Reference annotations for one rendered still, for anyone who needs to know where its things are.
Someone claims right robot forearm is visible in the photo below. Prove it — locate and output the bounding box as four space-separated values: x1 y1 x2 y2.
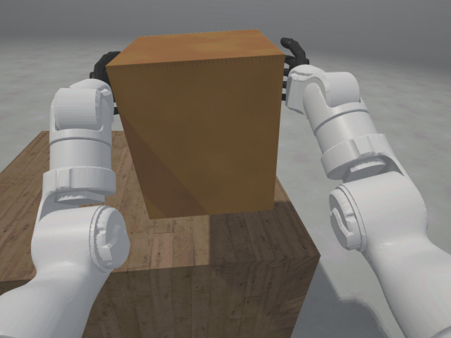
285 65 428 231

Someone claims left robot forearm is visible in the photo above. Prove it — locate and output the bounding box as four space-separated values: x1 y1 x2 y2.
31 79 116 265

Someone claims carton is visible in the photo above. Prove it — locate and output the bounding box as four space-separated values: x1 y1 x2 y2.
105 29 285 220

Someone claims robot right upper arm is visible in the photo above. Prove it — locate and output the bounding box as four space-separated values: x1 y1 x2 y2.
329 171 451 338

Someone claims pedestal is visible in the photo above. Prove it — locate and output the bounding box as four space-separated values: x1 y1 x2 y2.
0 131 321 338

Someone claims robot right hand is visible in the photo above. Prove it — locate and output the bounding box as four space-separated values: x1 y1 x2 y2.
280 37 309 101

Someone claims robot left hand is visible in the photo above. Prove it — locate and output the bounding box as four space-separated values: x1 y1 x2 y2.
89 51 120 115

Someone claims robot left upper arm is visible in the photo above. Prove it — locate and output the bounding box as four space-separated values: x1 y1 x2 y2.
0 205 130 338

